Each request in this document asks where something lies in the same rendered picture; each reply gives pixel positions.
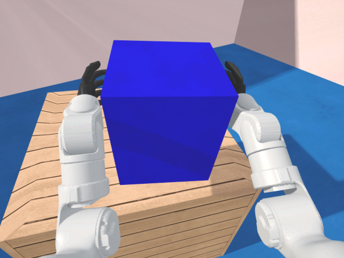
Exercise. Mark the robot right upper arm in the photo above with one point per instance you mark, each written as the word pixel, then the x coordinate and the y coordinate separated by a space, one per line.
pixel 291 224

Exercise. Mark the robot right forearm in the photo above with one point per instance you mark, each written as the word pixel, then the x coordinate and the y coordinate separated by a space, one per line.
pixel 265 147

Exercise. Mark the pedestal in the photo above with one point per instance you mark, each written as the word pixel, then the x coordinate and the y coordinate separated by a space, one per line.
pixel 193 219

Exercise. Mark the robot left forearm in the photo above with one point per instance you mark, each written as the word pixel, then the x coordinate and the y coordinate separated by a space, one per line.
pixel 81 149

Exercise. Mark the left robot hand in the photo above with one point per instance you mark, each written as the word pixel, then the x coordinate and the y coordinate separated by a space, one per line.
pixel 88 83

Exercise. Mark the robot left upper arm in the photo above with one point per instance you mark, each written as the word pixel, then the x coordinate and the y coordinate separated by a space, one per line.
pixel 88 233

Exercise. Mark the right robot hand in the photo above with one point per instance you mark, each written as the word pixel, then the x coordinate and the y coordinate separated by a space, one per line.
pixel 235 77

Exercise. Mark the carton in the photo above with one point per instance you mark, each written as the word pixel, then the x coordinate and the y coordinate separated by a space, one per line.
pixel 167 106

